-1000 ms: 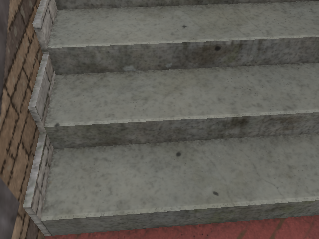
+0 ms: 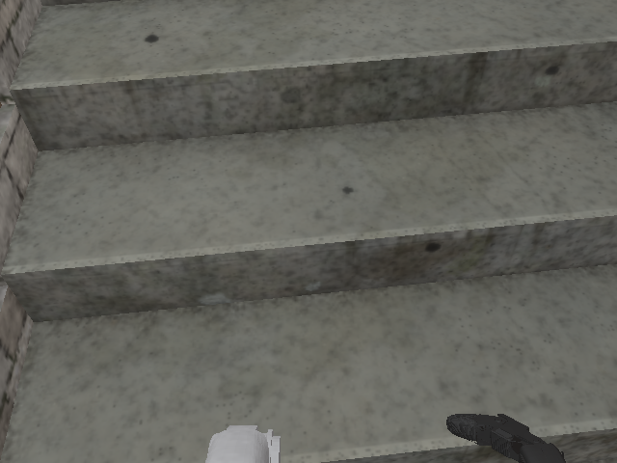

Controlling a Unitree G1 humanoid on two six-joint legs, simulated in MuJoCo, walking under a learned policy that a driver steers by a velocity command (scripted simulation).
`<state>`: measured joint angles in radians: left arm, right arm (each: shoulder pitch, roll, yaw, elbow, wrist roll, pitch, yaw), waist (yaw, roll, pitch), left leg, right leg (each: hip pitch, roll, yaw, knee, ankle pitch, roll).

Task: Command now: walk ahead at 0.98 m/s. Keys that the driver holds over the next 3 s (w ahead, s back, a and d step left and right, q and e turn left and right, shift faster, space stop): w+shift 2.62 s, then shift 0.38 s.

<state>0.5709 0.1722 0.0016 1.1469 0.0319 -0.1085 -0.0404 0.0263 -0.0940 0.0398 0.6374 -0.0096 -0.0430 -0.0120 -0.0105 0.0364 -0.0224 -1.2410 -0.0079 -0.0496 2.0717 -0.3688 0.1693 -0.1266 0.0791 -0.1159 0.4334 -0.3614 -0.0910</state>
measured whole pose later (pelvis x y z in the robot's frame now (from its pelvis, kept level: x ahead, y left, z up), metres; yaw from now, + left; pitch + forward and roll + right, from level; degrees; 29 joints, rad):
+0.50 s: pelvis +0.43 -0.02 +0.18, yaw -1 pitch +7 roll -2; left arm -0.11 0.04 -0.12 0.53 0.00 -0.07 -0.01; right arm 0.61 -0.15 0.01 1.12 0.05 -0.14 -0.02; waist -0.04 0.03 -0.05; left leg 0.04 0.00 0.06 0.26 -0.03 0.13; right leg -0.95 0.05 -0.14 1.22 -0.42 -0.13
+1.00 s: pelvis +0.88 -0.02 +0.41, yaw -1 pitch +4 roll +2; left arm 0.31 0.19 0.06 0.74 0.04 -0.13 -0.01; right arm 0.27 -0.20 -0.03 0.87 -0.03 -0.09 0.01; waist 0.04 -0.03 -0.12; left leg -0.50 -0.10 0.12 0.87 -0.46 0.11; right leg -0.70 0.11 0.13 2.05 -0.19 -0.16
